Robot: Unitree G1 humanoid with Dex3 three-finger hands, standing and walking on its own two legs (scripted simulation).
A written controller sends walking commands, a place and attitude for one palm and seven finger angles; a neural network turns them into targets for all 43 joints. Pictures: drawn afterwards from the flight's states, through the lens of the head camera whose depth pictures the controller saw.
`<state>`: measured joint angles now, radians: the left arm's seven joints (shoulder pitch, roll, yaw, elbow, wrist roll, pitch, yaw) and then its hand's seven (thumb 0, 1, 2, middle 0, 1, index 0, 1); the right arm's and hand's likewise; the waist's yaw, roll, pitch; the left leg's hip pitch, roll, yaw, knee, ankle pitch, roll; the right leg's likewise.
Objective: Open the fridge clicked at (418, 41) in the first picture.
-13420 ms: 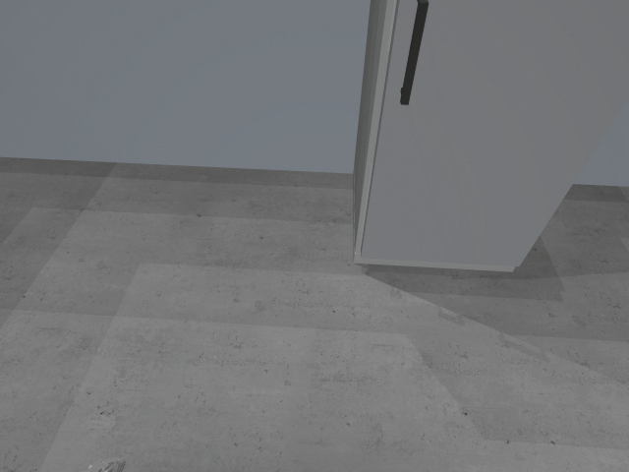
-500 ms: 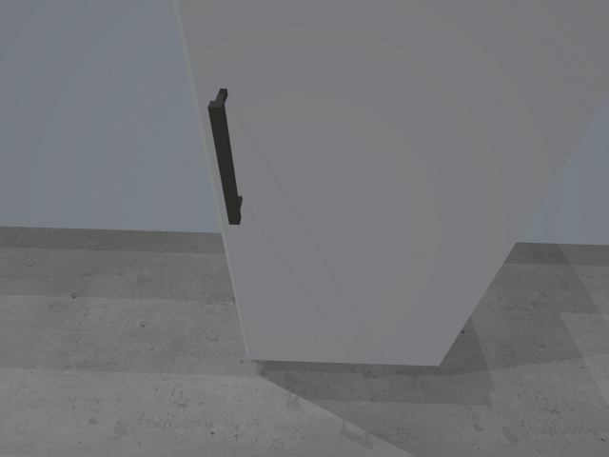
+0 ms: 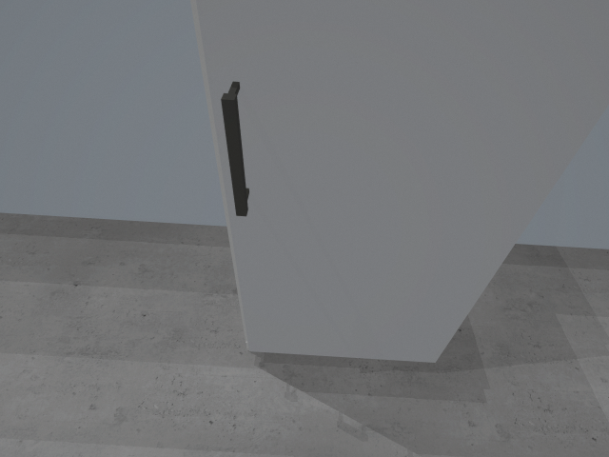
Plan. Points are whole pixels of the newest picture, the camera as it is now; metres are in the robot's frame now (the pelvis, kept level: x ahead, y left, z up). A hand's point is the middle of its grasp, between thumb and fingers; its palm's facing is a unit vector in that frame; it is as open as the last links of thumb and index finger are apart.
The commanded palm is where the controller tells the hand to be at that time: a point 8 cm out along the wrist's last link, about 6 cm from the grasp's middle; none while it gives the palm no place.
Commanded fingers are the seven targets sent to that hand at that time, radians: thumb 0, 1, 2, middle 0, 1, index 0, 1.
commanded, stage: look again from close up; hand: left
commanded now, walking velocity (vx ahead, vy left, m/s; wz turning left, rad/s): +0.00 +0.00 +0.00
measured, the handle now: (238, 154) +0.54 +0.15 +0.12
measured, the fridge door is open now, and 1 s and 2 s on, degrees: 0 0 0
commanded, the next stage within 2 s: none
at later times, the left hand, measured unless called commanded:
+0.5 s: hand out of the picture -0.02 +0.15 -0.18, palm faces +0.03 -0.99 -0.15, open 7.4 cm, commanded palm none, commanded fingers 0.00 0.90 0.90 -0.20 -0.30 -0.20 -0.30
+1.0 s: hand out of the picture -0.02 +0.16 -0.18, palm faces +0.04 -0.99 -0.15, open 7.4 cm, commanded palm none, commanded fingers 0.00 0.90 0.90 -0.20 -0.30 -0.20 -0.30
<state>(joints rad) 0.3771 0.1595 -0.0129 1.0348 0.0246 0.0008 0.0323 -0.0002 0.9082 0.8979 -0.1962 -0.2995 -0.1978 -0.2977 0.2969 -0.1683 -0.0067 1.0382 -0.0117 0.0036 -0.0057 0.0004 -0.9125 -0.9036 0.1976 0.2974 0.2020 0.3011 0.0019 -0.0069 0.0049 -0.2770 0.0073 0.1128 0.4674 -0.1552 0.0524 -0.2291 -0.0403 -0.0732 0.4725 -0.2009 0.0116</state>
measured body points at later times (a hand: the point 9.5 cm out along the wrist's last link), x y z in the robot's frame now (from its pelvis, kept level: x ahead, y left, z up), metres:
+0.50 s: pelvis +0.00 +0.00 +0.00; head -0.01 +0.01 +0.45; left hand -0.02 +0.20 -0.17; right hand -0.01 -0.21 -0.16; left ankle +0.07 +0.08 -0.74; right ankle +0.04 -0.13 -0.74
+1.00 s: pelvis +0.01 +0.00 +0.00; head +0.01 +0.01 +0.45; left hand -0.02 +0.21 -0.16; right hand +0.00 -0.22 -0.15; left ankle +0.07 +0.08 -0.74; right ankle +0.04 -0.13 -0.74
